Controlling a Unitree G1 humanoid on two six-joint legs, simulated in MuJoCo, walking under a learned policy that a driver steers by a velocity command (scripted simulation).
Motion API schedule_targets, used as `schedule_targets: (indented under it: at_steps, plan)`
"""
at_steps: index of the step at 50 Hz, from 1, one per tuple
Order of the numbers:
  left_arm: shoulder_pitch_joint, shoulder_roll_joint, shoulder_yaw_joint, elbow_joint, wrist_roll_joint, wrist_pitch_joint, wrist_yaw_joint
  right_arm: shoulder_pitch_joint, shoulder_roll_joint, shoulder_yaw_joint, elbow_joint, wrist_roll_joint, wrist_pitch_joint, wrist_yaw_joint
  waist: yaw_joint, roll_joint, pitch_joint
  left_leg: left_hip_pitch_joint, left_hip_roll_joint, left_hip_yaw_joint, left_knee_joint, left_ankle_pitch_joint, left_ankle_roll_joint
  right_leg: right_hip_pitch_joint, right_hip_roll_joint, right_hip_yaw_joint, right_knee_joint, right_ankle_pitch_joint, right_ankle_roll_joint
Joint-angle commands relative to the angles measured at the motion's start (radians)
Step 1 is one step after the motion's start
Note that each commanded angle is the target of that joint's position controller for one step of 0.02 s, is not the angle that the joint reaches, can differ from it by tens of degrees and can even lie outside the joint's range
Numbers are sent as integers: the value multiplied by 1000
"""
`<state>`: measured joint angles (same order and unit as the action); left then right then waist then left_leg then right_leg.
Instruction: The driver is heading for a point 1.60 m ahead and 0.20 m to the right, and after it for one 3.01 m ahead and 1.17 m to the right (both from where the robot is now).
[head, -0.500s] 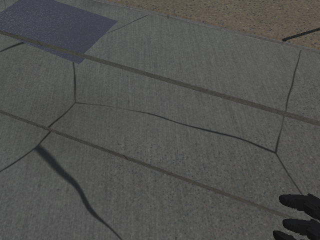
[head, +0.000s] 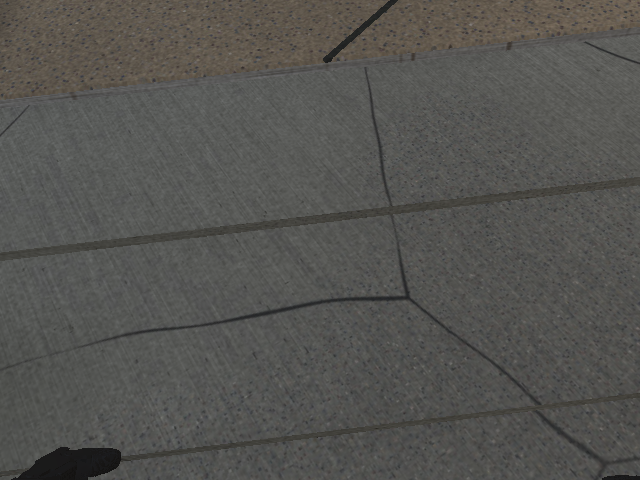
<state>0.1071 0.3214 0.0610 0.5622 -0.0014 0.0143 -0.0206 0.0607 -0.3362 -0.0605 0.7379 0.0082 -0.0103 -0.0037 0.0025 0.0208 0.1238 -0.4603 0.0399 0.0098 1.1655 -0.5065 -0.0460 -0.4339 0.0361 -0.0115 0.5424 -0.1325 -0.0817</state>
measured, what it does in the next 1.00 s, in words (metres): walks ahead: left foot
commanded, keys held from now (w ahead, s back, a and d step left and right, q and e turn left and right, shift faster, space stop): shift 1.00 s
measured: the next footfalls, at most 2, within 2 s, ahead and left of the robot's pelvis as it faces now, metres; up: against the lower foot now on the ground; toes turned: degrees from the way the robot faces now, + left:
left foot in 0.24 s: +0.11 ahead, +0.18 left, +0.00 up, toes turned -3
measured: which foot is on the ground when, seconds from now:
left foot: up 0.00-0.22, down 0.24-1.00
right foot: down 0.00-1.00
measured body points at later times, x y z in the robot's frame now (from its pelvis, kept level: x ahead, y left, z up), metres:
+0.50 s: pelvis +0.07 +0.06 +0.01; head +0.08 +0.06 +0.46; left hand +0.22 +0.31 -0.11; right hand +0.19 -0.19 -0.11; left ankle +0.07 +0.18 -0.73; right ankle +0.09 -0.07 -0.73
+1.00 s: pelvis +0.10 +0.08 +0.01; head +0.11 +0.08 +0.46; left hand +0.22 +0.33 -0.13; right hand +0.16 -0.19 -0.12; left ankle +0.07 +0.18 -0.73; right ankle +0.09 -0.07 -0.73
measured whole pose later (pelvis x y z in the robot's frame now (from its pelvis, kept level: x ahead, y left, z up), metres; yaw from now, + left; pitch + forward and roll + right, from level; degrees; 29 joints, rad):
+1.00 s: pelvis +0.10 +0.08 +0.01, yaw -5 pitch -1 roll +0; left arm 0.13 0.25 0.05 1.00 0.00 0.03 0.05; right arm 0.18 -0.26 0.00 0.96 -0.01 -0.01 -0.01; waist -0.01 0.00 0.03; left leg -0.13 -0.01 0.04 0.46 -0.31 0.02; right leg -0.21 -0.01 0.09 0.46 -0.24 0.04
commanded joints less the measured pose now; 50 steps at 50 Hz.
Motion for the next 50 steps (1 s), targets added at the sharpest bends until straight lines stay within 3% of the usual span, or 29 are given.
schedule_targets:
  at_steps: [1, 5, 8, 11, 12, 13, 14, 15, 16, 19, 27, 36, 50]
  plan:
    - [-18, 151, 40, -61, 18, -16, 23, 77, -106, -25, -31, -6, 15, -12, -25, -102, -275, -16, 25, -37, -50, 74, -19, 199, -246, 273, -191, 357, -182]
    - [-18, 137, 38, -33, 17, -11, 36, 81, -41, 2, -18, -9, 22, -16, -10, -119, -293, 72, 15, -28, -272, 141, -39, 165, -215, 216, -182, 286, -175]
    - [-7, 119, 28, -6, 21, -3, 33, 54, -48, 4, -21, -5, 26, -11, 14, -152, -271, 118, 8, -24, -380, 184, -30, 139, -222, 249, -182, 89, -163]
    - [-23, 67, 4, 22, 12, -1, 25, 86, -23, 9, -5, -17, 18, 2, -25, -148, -236, 260, -16, 13, -630, 319, 11, 74, -188, 248, -133, -73, -97]
    - [21, 25, -10, 46, 16, -6, 24, 93, -26, 12, -5, -35, 14, 6, -23, -118, -224, 316, 12, -24, -721, 388, 35, 46, -143, 229, -102, -138, -37]
    - [75, -3, -17, 57, 30, -10, 24, 88, -101, 2, -22, -54, 9, 4, 25, 33, -210, 325, 161, -182, -777, 518, 87, 13, -51, 157, 26, -256, 32]
    - [108, -2, -12, 54, 24, -12, 25, 23, -107, 4, -16, -56, 9, 3, 81, 184, -183, 176, 242, -255, -826, 395, 184, 74, -7, 79, 22, -266, 71]
    - [64, 41, -4, 64, 31, -10, 29, -42, -54, 17, -35, -50, 3, 5, 65, 163, -150, 82, 193, -235, -858, 215, 171, 175, -34, 78, -4, -179, 89]
    - [16, 49, 2, 65, 31, -6, 32, -33, -35, 22, -27, -48, -5, 6, 45, 145, -140, 72, 134, -183, -847, 126, 121, 212, -32, 81, -20, -109, 86]
    - [16, 42, 2, 90, 28, 14, 37, 28, -45, 27, -1, -36, -26, 7, 24, 104, -127, 88, 84, -117, -834, 125, 72, 240, -50, 118, -47, -53, 65]
    - [32, 23, 6, 170, 15, -5, 45, 88, -25, 36, 33, -23, -26, -5, -10, -16, -177, 223, 46, -61, -754, 362, 84, 241, -64, 132, -59, 115, 74]
    - [41, 38, 12, 267, 9, 2, 59, 91, -26, 38, 92, -19, -19, 3, -8, -23, -175, 257, 26, -35, -757, 472, 82, 289, -75, 138, -67, 202, 75]
    - [10, 41, 10, 425, 4, 5, 70, 132, -39, 39, 194, -17, -13, -8, -9, -13, -143, 276, 15, -30, -798, 460, 79, 305, -69, 116, -109, 167, 83]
